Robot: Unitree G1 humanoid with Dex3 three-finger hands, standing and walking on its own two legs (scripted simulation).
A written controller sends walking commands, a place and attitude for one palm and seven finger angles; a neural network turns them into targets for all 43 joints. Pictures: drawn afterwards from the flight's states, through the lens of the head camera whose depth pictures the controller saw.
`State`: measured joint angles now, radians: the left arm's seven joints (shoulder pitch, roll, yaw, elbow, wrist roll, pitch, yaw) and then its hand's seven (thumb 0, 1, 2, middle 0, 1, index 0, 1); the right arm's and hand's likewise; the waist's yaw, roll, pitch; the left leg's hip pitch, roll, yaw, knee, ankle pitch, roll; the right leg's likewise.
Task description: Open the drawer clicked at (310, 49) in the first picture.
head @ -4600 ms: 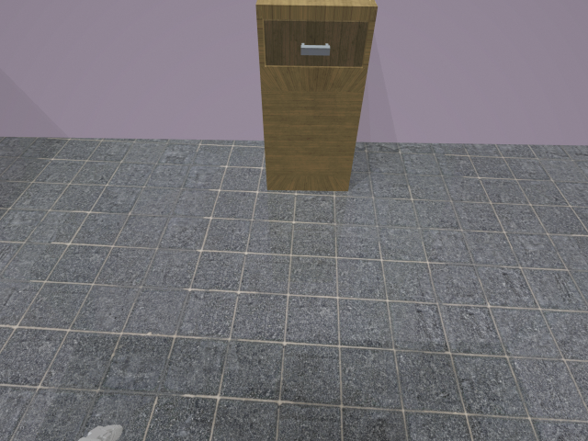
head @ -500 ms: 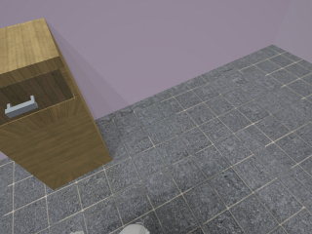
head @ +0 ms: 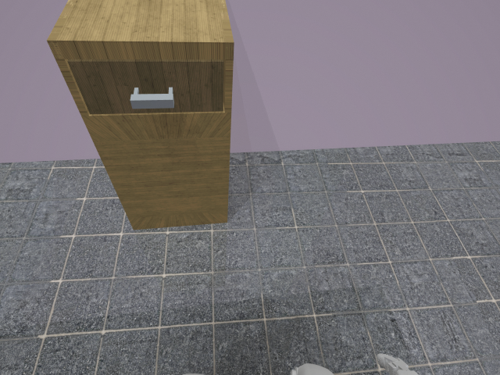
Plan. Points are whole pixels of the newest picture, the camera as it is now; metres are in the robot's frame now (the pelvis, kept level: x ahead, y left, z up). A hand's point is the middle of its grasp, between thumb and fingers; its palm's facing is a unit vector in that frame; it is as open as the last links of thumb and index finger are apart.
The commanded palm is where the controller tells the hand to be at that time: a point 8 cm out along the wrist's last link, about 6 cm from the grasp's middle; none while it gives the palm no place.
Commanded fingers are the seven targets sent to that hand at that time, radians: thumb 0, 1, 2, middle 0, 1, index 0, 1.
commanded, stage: turn to face it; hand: left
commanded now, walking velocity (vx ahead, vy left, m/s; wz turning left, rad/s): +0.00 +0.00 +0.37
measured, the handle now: (153, 96) +0.74 +0.32 -0.03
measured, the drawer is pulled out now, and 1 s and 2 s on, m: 0.00 0.00 0.00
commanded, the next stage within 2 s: take the last steps up to it in 0.36 s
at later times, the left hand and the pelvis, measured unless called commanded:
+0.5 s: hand out of the picture +0.03 +0.15 -0.14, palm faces +0.20 -0.94 -0.26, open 7.4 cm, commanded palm none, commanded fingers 0.00 0.90 0.90 -0.20 -0.30 -0.20 -0.30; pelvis -0.01 -0.05 +0.01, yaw +11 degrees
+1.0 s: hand out of the picture -0.04 +0.19 -0.17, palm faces +0.28 -0.95 -0.14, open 7.4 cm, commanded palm none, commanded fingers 0.00 0.90 0.90 -0.20 -0.30 -0.20 -0.30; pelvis +0.05 +0.03 +0.01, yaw +13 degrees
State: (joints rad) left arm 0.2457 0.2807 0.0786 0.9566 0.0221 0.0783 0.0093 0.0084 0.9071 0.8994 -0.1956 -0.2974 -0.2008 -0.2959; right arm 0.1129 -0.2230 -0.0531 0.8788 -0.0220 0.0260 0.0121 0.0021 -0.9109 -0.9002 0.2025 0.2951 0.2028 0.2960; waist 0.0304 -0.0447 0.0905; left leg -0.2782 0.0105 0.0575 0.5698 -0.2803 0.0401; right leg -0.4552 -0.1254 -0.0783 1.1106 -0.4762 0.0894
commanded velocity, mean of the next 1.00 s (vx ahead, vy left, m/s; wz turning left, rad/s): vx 0.17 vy -0.02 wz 0.11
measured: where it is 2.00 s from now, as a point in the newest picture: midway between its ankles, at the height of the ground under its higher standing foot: (236, 356)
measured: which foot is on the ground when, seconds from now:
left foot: down 0.00-0.32, up 0.34-0.78, down 0.80-1.00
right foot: up 0.00-0.30, down 0.32-0.80, up 0.82-1.00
